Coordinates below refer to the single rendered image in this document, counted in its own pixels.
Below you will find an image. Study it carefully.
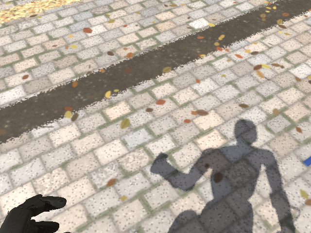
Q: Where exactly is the left robot hand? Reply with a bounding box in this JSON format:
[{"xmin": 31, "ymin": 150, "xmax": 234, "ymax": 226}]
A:
[{"xmin": 0, "ymin": 194, "xmax": 71, "ymax": 233}]

